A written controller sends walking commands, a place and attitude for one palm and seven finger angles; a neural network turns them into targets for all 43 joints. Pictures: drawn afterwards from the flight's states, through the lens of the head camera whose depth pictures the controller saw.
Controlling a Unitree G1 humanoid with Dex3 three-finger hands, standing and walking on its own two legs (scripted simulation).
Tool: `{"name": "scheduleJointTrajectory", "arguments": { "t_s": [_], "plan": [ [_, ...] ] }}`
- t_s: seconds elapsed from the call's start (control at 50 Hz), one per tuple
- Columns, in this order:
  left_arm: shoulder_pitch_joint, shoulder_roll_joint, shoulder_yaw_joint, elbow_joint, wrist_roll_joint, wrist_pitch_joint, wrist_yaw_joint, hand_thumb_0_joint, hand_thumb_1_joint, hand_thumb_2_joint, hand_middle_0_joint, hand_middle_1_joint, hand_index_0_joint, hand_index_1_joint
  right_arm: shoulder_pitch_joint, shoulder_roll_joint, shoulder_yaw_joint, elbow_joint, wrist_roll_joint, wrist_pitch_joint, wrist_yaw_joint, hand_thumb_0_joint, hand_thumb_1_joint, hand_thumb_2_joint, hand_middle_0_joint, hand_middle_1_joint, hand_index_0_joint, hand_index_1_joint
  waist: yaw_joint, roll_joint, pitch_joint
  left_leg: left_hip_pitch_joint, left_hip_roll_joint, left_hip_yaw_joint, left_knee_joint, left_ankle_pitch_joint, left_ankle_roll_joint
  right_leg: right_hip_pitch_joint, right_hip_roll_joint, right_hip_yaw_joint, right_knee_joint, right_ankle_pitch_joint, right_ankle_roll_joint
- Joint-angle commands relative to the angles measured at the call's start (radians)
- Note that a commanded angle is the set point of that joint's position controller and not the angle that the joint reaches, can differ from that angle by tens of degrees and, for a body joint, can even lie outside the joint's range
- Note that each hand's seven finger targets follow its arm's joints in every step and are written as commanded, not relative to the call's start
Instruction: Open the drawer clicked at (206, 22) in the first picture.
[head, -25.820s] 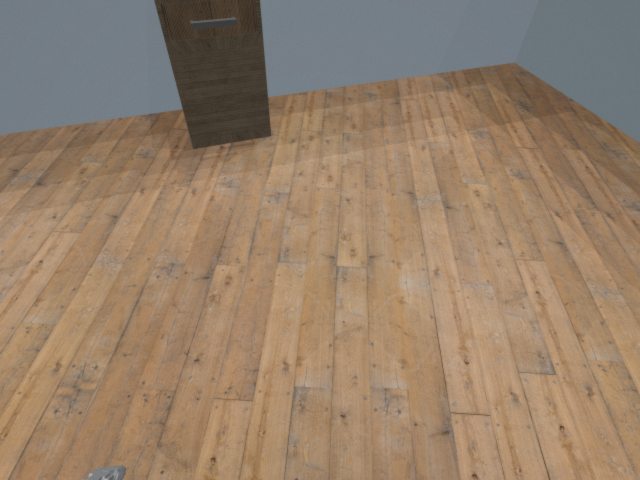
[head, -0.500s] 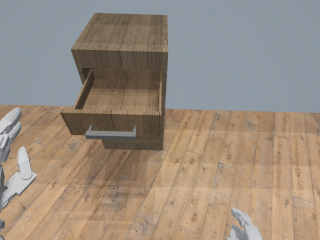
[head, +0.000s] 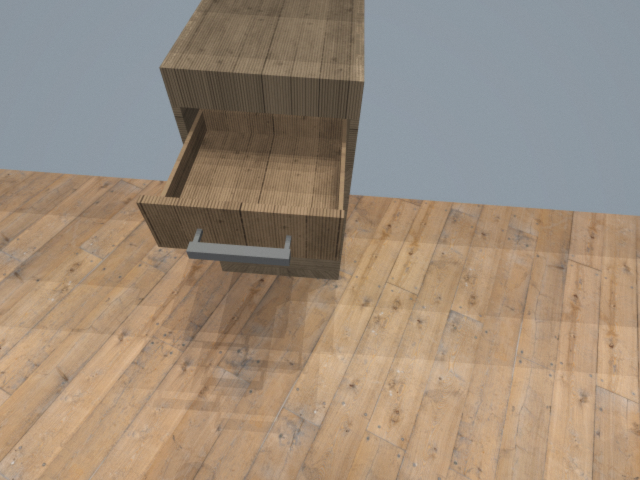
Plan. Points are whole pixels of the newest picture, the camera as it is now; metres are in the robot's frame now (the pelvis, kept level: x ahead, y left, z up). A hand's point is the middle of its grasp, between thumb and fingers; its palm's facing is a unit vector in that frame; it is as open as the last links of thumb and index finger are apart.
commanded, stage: let the arm hang, fingers relaxed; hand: left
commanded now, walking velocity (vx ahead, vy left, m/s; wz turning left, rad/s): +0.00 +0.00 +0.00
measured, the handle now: (241, 245) +0.53 +0.19 -0.14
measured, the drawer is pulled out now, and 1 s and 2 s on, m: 0.30 0.30 0.30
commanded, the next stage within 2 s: look to check the result in 0.62 s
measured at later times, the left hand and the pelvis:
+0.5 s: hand out of the picture -0.01 +0.16 -0.17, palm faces +0.02 -0.98 -0.17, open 7.3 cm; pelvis +0.00 +0.00 +0.00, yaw -2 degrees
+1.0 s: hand out of the picture -0.01 +0.15 -0.17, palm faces +0.03 -0.99 -0.16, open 7.4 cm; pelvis +0.00 +0.00 +0.00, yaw -1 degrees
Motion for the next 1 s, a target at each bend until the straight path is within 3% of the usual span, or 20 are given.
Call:
{"name": "scheduleJointTrajectory", "arguments": {
  "t_s": [0.0,0.02,0.14,0.34,0.36,0.4,0.48,0.54,0.56,0.68,0.98],
  "plan": [
    [0.037,0.065,0.0,0.009,0.0,-0.024,0.006,0.0,0.9,0.9,-0.2,-0.3,-0.2,-0.3,0.059,-0.088,-0.016,-0.006,0.007,-0.023,-0.011,0.0,-0.9,-0.9,0.2,0.3,0.2,0.3,-0.014,0.039,-0.041,-0.01,0.102,-0.097,-0.12,0.196,0.032,0.033,-0.091,0.096,-0.08,0.126,-0.034],
    [0.04,0.066,0.0,0.019,0.0,-0.026,0.007,0.0,0.9,0.9,-0.2,-0.3,-0.2,-0.3,0.07,-0.086,-0.016,0.002,0.008,-0.024,-0.011,0.0,-0.9,-0.9,0.2,0.3,0.2,0.3,-0.014,0.009,-0.046,-0.008,0.103,-0.095,-0.119,0.201,0.032,0.041,-0.092,0.094,-0.082,0.133,-0.033],
    [0.06,0.046,-0.005,0.067,0.0,-0.028,0.014,0.0,0.9,0.9,-0.2,-0.3,-0.2,-0.3,0.087,-0.069,-0.014,0.044,0.008,-0.026,-0.013,0.0,-0.9,-0.9,0.2,0.3,0.2,0.3,-0.015,-0.009,-0.015,-0.004,0.101,-0.089,-0.14,0.168,0.031,0.016,-0.092,0.099,-0.09,0.096,-0.03],
    [0.074,0.015,-0.002,0.087,0.004,-0.03,0.018,0.0,0.9,0.9,-0.2,-0.3,-0.2,-0.3,0.093,-0.038,-0.015,0.074,0.006,-0.029,-0.014,0.0,-0.9,-0.9,0.2,0.3,0.2,0.3,-0.012,0.014,0.042,-0.032,0.095,-0.079,-0.162,0.096,0.027,-0.027,-0.085,0.112,-0.097,0.042,-0.03],
    [0.075,0.017,-0.001,0.085,0.005,-0.03,0.018,0.0,0.9,0.9,-0.2,-0.3,-0.2,-0.3,0.094,-0.038,-0.017,0.07,0.007,-0.027,-0.014,0.0,-0.9,-0.9,0.2,0.3,0.2,0.3,-0.011,-0.005,0.05,-0.032,0.097,-0.083,-0.16,0.086,0.029,-0.044,-0.082,0.103,-0.097,0.028,-0.029],
    [0.072,0.011,0.0,0.087,0.004,-0.032,0.018,0.0,0.9,0.9,-0.2,-0.3,-0.2,-0.3,0.102,-0.03,-0.016,0.076,0.004,-0.029,-0.015,0.0,-0.9,-0.9,0.2,0.3,0.2,0.3,-0.013,0.021,0.034,-0.031,0.096,-0.078,-0.158,0.106,0.03,-0.027,-0.085,0.11,-0.095,0.051,-0.031],
    [0.077,0.009,0.002,0.088,0.003,-0.034,0.017,0.0,0.9,0.9,-0.2,-0.3,-0.2,-0.3,0.105,-0.025,-0.018,0.076,0.006,-0.032,-0.017,0.0,-0.9,-0.9,0.2,0.3,0.2,0.3,-0.012,0.013,0.006,-0.013,0.096,-0.074,-0.145,0.138,0.03,-0.012,-0.088,0.105,-0.092,0.075,-0.032],
    [0.076,0.008,0.002,0.088,0.002,-0.035,0.016,0.0,0.9,0.9,-0.2,-0.3,-0.2,-0.3,0.109,-0.021,-0.018,0.081,0.005,-0.029,-0.016,0.0,-0.9,-0.9,0.2,0.3,0.2,0.3,-0.013,0.017,0.028,-0.03,0.091,-0.07,-0.148,0.114,0.026,-0.019,-0.089,0.112,-0.102,0.06,-0.035],
    [0.081,0.008,0.002,0.088,0.003,-0.036,0.017,0.0,0.9,0.9,-0.2,-0.3,-0.2,-0.3,0.107,-0.024,-0.019,0.077,0.007,-0.027,-0.016,0.0,-0.9,-0.9,0.2,0.3,0.2,0.3,-0.012,-0.002,0.02,-0.022,0.092,-0.073,-0.142,0.114,0.026,-0.027,-0.085,0.111,-0.102,0.054,-0.034],
    [0.082,0.003,0.002,0.093,0.001,-0.038,0.018,0.0,0.9,0.9,-0.2,-0.3,-0.2,-0.3,0.114,-0.018,-0.02,0.083,0.006,-0.029,-0.018,0.0,-0.9,-0.9,0.2,0.3,0.2,0.3,-0.015,0.025,0.006,-0.01,0.094,-0.068,-0.136,0.144,0.026,-0.014,-0.089,0.108,-0.1,0.081,-0.037],
    [0.083,-0.004,0.003,0.099,0.001,-0.041,0.018,0.0,0.9,0.9,-0.2,-0.3,-0.2,-0.3,0.105,-0.019,-0.022,0.084,0.006,-0.03,-0.022,0.0,-0.9,-0.9,0.2,0.3,0.2,0.3,-0.017,0.011,0.002,0.009,0.097,-0.063,-0.13,0.178,0.023,-0.014,-0.087,0.107,-0.097,0.12,-0.036]
  ]
}}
